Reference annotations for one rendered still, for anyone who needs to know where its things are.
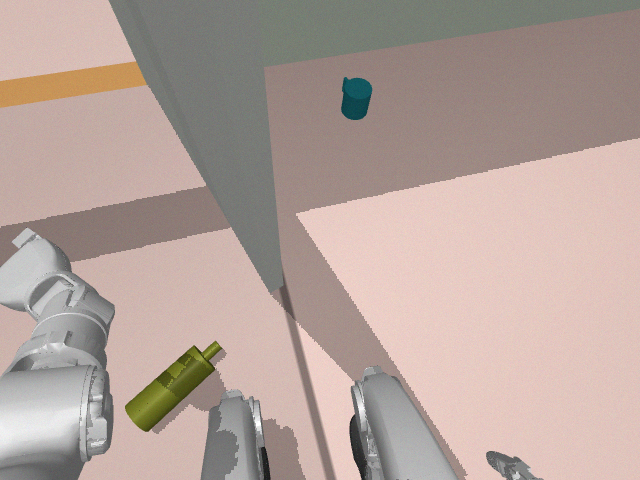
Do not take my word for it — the left robot hand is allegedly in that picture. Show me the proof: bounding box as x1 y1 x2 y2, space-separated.
0 227 72 312

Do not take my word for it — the left robot arm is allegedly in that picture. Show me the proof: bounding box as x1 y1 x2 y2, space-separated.
0 271 115 480

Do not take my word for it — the right robot foot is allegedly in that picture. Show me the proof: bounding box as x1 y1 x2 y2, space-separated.
349 415 368 480

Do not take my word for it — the right robot hand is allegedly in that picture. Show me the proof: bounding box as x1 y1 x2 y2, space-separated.
486 451 543 480

